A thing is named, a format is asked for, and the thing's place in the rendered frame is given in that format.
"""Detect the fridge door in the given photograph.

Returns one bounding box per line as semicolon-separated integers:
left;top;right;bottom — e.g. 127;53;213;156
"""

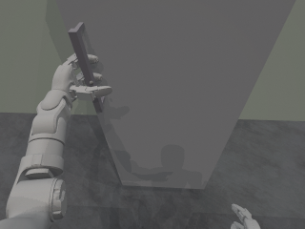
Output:
55;0;296;190

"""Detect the robot left hand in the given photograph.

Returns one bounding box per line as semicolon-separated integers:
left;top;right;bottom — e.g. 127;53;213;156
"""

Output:
51;53;112;102

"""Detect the robot left upper arm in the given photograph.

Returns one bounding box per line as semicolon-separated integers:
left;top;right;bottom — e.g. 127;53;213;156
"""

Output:
0;177;68;229

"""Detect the handle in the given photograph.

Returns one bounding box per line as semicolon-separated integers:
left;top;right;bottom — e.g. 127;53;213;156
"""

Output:
68;22;106;113

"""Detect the left robot forearm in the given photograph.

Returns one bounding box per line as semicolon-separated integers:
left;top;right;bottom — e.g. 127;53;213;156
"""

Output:
6;90;72;219

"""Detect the robot right hand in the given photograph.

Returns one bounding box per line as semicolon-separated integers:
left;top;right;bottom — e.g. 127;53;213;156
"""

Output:
231;203;261;229

